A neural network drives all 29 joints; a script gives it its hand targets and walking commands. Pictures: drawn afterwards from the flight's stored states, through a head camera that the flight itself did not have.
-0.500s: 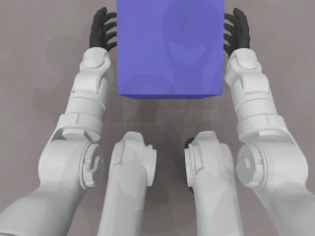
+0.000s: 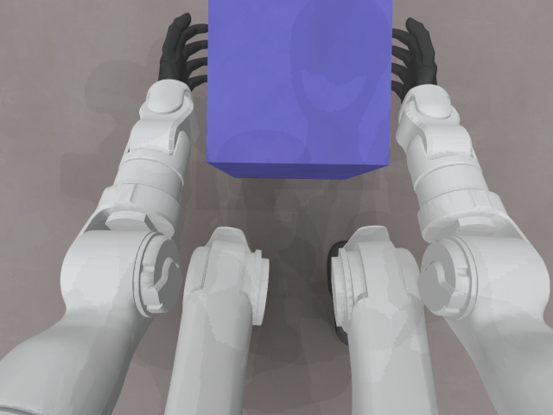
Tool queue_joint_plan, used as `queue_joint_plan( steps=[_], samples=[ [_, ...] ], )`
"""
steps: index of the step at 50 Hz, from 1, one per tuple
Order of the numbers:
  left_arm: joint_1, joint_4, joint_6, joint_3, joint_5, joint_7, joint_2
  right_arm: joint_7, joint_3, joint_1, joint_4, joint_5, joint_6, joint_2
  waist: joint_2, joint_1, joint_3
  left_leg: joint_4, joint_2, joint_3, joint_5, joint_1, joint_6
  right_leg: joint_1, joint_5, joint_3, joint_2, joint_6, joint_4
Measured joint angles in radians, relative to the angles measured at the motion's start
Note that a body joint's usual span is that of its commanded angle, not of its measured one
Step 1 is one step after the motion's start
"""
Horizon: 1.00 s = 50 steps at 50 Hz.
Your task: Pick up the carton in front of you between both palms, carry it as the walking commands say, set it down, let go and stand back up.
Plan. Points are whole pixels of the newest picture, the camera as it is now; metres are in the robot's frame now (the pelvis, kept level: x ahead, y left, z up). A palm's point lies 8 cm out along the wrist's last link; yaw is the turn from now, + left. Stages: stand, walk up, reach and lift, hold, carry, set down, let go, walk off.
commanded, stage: set down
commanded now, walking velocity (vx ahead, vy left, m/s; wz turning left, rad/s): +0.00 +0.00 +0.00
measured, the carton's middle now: (294, 107) +0.49 -0.01 -0.24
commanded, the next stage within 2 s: let go in 1.84 s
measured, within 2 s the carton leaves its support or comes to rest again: rests again in 0.50 s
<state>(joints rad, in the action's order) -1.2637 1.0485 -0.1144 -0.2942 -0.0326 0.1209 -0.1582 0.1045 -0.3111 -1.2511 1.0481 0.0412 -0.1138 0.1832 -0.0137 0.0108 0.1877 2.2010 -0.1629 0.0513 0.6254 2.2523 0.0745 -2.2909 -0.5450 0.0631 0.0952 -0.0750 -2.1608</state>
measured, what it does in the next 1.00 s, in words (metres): stands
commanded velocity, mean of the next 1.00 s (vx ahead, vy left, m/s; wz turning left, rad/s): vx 0.00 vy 0.00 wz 0.00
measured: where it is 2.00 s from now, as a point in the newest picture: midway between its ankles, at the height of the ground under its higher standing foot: (286, 315)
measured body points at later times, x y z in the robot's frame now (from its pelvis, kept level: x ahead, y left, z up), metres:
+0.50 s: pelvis -0.01 +0.00 -0.01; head +0.34 +0.00 +0.28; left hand +0.52 +0.14 -0.17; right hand +0.52 -0.17 -0.18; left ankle +0.10 +0.12 -0.34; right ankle +0.12 -0.13 -0.34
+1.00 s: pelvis +0.00 +0.00 +0.02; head +0.34 -0.01 +0.31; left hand +0.52 +0.18 -0.12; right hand +0.52 -0.21 -0.13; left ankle +0.10 +0.12 -0.34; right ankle +0.12 -0.13 -0.34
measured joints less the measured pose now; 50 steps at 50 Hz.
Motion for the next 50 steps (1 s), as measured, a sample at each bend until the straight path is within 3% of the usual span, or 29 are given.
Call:
queue_joint_plan(
  steps=[23, 26, 31, 36, 40, 50],
  samples=[
    [-0.083, 0.062, 0.042, -0.066, -0.083, -0.100, -0.030, -0.093, -0.052, -0.087, 0.094, 0.050, 0.057, 0.046, 0.011, -0.004, 0.075, 0.007, 0.041, -0.015, -0.028, -0.006, -0.016, 0.008, 0.026, -0.013, -0.023, 0.015, -0.007],
    [-0.084, 0.088, 0.066, -0.016, -0.045, -0.089, -0.052, -0.080, -0.012, -0.096, 0.140, 0.013, 0.084, 0.070, 0.014, -0.005, 0.099, 0.013, 0.046, -0.020, -0.025, -0.013, -0.018, 0.013, 0.023, -0.012, -0.026, 0.015, -0.015],
    [-0.051, 0.115, 0.100, 0.105, 0.102, -0.046, -0.121, -0.033, 0.093, -0.071, 0.181, -0.123, 0.131, 0.136, 0.009, -0.005, 0.135, 0.022, 0.061, -0.026, -0.017, -0.013, -0.025, 0.015, 0.013, -0.018, -0.042, 0.023, -0.024],
    [-0.015, 0.072, 0.124, 0.199, 0.222, -0.036, -0.175, -0.027, 0.193, -0.036, 0.122, -0.249, 0.153, 0.193, 0.006, -0.001, 0.149, 0.035, 0.080, -0.033, -0.011, -0.002, -0.037, 0.005, 0.005, -0.030, -0.062, 0.036, -0.038],
    [0.011, 0.005, 0.123, 0.226, 0.262, -0.025, -0.182, -0.022, 0.229, -0.014, 0.049, -0.295, 0.146, 0.201, 0.005, 0.002, 0.132, 0.042, 0.086, -0.034, -0.008, 0.009, -0.039, -0.006, 0.001, -0.035, -0.068, 0.041, -0.045],
    [0.123, -0.191, 0.046, 0.176, 0.213, 0.001, -0.143, 0.000, 0.172, 0.117, -0.176, -0.228, 0.058, 0.134, 0.007, 0.001, 0.007, -0.059, 0.094, -0.033, -0.008, -0.057, -0.041, 0.056, 0.000, -0.033, -0.064, 0.047, 0.051]
  ],
)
